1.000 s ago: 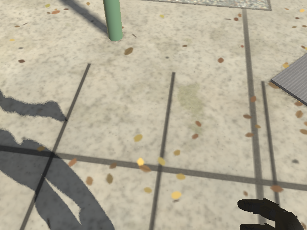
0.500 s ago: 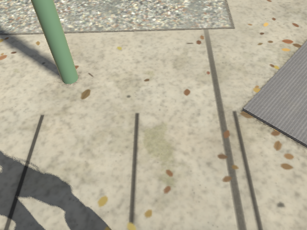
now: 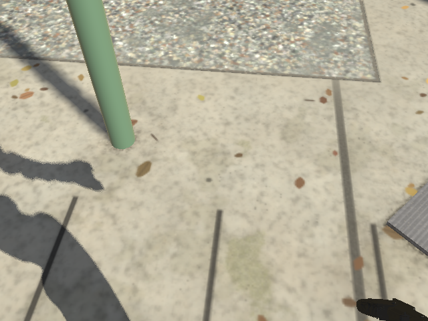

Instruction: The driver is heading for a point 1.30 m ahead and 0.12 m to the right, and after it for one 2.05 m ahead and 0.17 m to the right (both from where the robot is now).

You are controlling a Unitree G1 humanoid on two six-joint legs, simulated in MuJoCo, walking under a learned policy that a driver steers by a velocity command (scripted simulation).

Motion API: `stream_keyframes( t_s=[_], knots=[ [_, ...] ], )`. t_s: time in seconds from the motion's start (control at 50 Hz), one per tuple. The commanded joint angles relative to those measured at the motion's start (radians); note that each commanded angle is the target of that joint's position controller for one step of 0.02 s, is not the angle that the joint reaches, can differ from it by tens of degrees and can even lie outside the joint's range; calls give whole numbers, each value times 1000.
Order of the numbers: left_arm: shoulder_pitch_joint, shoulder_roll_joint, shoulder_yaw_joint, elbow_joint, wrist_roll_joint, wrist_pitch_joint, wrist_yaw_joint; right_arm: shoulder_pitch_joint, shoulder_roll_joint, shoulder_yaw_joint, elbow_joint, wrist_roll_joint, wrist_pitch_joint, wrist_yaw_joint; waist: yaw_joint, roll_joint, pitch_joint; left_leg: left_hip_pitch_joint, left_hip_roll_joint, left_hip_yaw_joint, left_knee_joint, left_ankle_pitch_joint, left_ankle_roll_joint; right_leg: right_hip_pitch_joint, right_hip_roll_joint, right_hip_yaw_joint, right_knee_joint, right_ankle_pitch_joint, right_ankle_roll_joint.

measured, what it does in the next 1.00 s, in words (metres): walks ahead: right foot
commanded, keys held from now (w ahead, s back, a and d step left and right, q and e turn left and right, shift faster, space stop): w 1.00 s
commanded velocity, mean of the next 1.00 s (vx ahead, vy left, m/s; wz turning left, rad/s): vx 0.50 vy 0.00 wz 0.00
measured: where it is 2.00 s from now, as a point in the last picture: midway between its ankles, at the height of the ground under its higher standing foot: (244, 154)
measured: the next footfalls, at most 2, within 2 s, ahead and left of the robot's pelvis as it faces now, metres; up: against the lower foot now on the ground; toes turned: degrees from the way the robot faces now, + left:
right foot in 0.56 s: +0.47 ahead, -0.12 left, +0.00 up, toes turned -2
left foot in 1.14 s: +0.76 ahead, +0.12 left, +0.00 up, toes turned +3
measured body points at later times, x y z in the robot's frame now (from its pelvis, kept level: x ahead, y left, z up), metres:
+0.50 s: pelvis +0.26 +0.00 +0.01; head +0.29 +0.00 +0.46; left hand +0.48 +0.23 -0.08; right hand +0.23 -0.27 -0.13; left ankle +0.13 +0.11 -0.73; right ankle +0.43 -0.13 -0.70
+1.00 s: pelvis +0.51 -0.03 +0.02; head +0.53 -0.04 +0.47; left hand +0.51 +0.24 -0.11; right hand +0.70 -0.28 -0.09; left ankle +0.70 +0.14 -0.68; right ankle +0.43 -0.12 -0.73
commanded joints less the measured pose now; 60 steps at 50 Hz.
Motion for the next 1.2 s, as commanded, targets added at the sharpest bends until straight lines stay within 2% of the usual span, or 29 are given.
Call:
stream_keyframes(
  t_s=[0.02,0.04,0.06,0.08,0.1,0.12,0.16,0.2,0.26,0.36,0.48,0.52,0.56,0.58,0.6,0.62,0.64,0.66,0.68,0.72,0.76,0.9,1.0,1.08,1.12,1.14,1.16,1.18,1.2],
  knots=[
    [-56,130,11,-82,20,-8,4,413,-259,-85,53,-17,-10,-19,-240,6,-297,662,185,-219,32,60,129,-316,-137,16,599,667,-65],
    [75,-2,-23,-76,10,-31,-8,439,-290,-86,71,-17,-3,-14,-162,266,-416,949,392,-673,-76,-103,277,-694,41,49,908,-109,-10],
    [5,112,1,-71,-13,-52,-12,417,-200,-61,64,-6,-1,-14,-200,164,-355,894,360,-690,-137,-209,240,-792,-9,162,1013,-151,-26],
    [-84,153,14,-104,-30,-63,-15,328,-165,-49,48,-4,-1,-18,-182,126,-214,752,327,-541,-166,-180,199,-841,-59,132,1012,-61,-36],
    [-131,146,14,-115,-25,-64,-7,252,-146,-42,32,-9,-2,-17,-147,42,-134,597,287,-435,-201,-94,176,-802,-110,101,963,32,-30],
    [-153,136,21,-118,-10,-58,-1,211,-122,-35,25,-18,-4,-14,-121,19,-77,483,251,-366,-234,-29,166,-766,-134,90,910,84,-21],
    [-112,94,22,-114,-3,-34,1,199,-102,-28,34,-26,-11,-11,-73,56,-62,376,212,-289,-290,17,160,-678,-164,93,850,135,-14],
    [-128,73,20,-125,0,-18,5,221,-124,-33,50,-19,-17,-16,-62,54,-32,327,203,-235,-326,61,170,-691,-177,80,785,166,5],
    [-234,76,22,-166,11,-12,7,272,-157,-40,72,-19,-12,-35,-83,33,2,342,197,-187,-351,115,167,-775,-181,71,636,311,33],
    [-399,48,6,-213,5,-22,-11,352,-171,-38,101,-7,-2,-46,-135,36,31,378,158,-105,-357,92,121,-734,-136,32,355,520,29],
    [-523,70,-1,-278,-7,-36,-47,424,-194,-47,141,2,24,-52,-155,49,62,557,241,-128,-270,131,108,-745,-103,29,212,413,-11],
    [-457,102,10,-267,-6,-41,-52,400,-210,-52,138,4,32,-55,-108,71,21,580,246,-122,-192,295,87,-626,-70,6,185,347,-40],
    [-185,179,51,-186,2,-41,-42,374,-185,-42,123,-3,40,-57,19,46,-152,471,160,-52,125,462,39,-226,-49,-12,179,389,-97],
    [-33,267,71,-160,23,-40,-34,432,-117,-19,96,-18,30,-55,31,-107,-310,147,57,5,488,155,-17,157,-280,296,205,390,-204],
    [-9,265,66,-152,13,-36,-39,495,-51,4,108,-15,6,-51,6,-314,-409,-131,-73,-72,728,-541,-46,343,-415,676,66,249,-293],
    [-34,183,42,-159,6,-36,-37,417,-161,-23,101,14,-11,-47,28,-218,-324,-233,-16,-158,831,-542,-29,279,-385,647,22,160,-252],
    [-117,163,33,-174,4,-36,-34,339,-187,-30,77,30,-21,-45,7,-162,-190,-268,35,-125,824,-446,-17,129,-360,510,-4,213,-217],
    [-185,145,26,-185,12,-36,-34,300,-179,-31,75,20,-21,-51,-23,-87,-120,-229,79,-102,780,-359,-22,-15,-325,416,-36,299,-203],
    [-226,120,18,-189,21,-39,-38,293,-167,-36,76,9,-12,-55,-55,-77,-72,-176,109,-100,730,-311,-26,-129,-291,341,-71,365,-193],
    [-249,99,12,-182,26,-47,-44,332,-123,-34,88,6,15,-56,-98,-105,-62,-87,133,-103,673,-259,-36,-232,-254,269,-132,381,-193],
    [-226,122,19,-166,20,-52,-41,312,-106,-33,80,-2,31,-54,-105,-94,-35,-111,138,-98,610,-193,-51,-263,-245,222,-175,378,-215],
    [-133,160,25,-116,18,-40,-12,100,-99,-32,12,-15,22,-41,-53,-80,21,-170,109,-72,236,132,-85,-210,-200,88,-201,445,-175],
    [-33,166,29,-61,1,-22,-7,-47,-86,-17,-43,0,12,-24,1,-75,69,-211,79,-50,95,82,-69,-67,-254,98,-161,432,-180],
    [-48,181,37,-49,0,-2,-5,-3,-120,-25,-45,11,-8,2,-47,-110,38,-72,40,-20,36,-37,-19,-7,-291,105,-62,606,-158],
    [-82,169,31,-58,0,6,-3,227,-186,-62,29,3,-11,-7,-163,-94,-102,265,-15,29,-1,-23,27,-66,-212,37,206,845,-113],
    [-78,134,13,-82,17,4,-1,414,-261,-84,68,-12,-11,-18,-225,8,-249,570,160,-170,30,2,96,-270,-153,-11,517,612,-72],
    [29,16,-20,-95,12,-28,-8,458,-339,-97,79,-28,-3,-23,-163,263,-357,880,377,-645,-79,-203,257,-671,39,-1,857,-29,-6],
    [-39,114,0,-86,-12,-53,-12,447,-235,-68,73,-19,-1,-24,-207,201,-338,866,370,-729,-171,-331,247,-800,12,139,980,-167,-20],
    [-121,163,14,-111,-38,-68,-17,376,-190,-54,61,-16,-2,-29,-198,164,-202,759,335,-583,-187,-316,200,-873,-42,130,1002,-92,-40]
  ],
)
